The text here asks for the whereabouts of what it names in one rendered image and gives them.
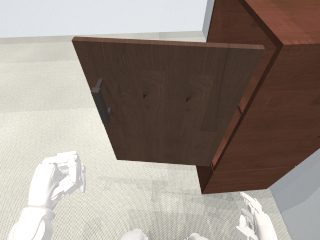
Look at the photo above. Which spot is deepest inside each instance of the cupboard door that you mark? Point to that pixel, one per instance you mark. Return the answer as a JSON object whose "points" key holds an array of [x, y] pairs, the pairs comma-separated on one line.
{"points": [[172, 101]]}

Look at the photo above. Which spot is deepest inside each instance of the robot left hand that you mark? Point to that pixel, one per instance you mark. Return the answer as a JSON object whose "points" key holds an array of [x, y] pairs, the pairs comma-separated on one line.
{"points": [[43, 190]]}

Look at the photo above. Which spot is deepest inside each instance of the handle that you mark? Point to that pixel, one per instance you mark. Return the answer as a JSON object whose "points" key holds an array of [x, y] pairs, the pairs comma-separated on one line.
{"points": [[99, 101]]}

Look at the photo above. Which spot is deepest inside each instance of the left robot forearm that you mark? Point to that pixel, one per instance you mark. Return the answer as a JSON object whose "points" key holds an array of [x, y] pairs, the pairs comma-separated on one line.
{"points": [[35, 223]]}

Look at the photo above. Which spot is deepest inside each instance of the robot right hand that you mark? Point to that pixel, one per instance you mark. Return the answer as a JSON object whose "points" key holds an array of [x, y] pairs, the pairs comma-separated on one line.
{"points": [[260, 225]]}

